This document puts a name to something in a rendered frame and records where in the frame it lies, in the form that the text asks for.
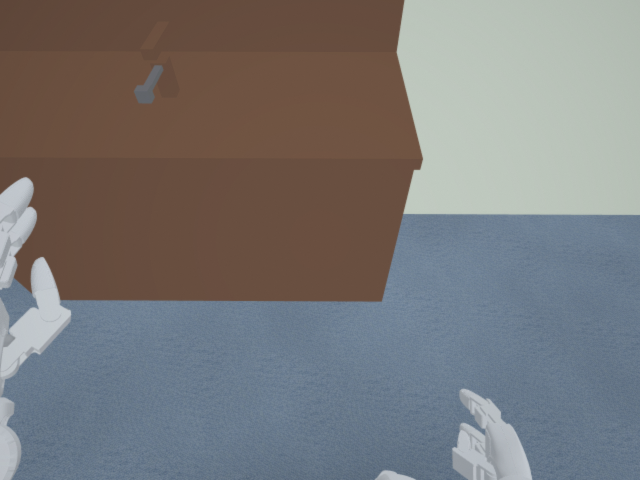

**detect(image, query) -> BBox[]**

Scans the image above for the left robot hand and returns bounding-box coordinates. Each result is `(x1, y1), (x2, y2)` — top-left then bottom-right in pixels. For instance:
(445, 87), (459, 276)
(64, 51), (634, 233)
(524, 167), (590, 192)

(0, 177), (71, 397)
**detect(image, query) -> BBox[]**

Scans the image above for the counter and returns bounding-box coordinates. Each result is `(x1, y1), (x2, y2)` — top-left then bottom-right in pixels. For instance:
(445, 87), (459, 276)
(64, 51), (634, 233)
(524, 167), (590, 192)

(0, 0), (423, 302)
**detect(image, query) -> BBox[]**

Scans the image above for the right robot hand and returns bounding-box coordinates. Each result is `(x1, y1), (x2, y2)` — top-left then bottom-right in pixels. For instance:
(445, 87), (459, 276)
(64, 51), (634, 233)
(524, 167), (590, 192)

(452, 389), (532, 480)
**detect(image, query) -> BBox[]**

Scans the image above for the robot right shin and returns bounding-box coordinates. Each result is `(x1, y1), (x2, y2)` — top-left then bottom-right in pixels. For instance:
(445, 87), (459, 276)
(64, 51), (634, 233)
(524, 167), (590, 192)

(377, 470), (397, 478)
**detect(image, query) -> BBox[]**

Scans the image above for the tap lever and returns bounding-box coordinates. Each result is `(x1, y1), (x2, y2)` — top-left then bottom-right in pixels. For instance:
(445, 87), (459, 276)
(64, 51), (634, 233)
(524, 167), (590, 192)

(134, 65), (163, 103)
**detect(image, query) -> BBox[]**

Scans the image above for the left robot forearm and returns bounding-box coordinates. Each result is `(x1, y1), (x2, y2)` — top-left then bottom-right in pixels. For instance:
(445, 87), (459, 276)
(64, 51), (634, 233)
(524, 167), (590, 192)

(0, 397), (21, 480)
